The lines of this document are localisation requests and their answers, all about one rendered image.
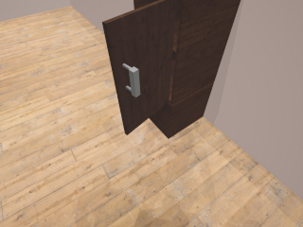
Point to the cupboard door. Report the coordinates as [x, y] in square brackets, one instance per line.
[142, 38]

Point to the handle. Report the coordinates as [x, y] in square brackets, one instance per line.
[134, 80]

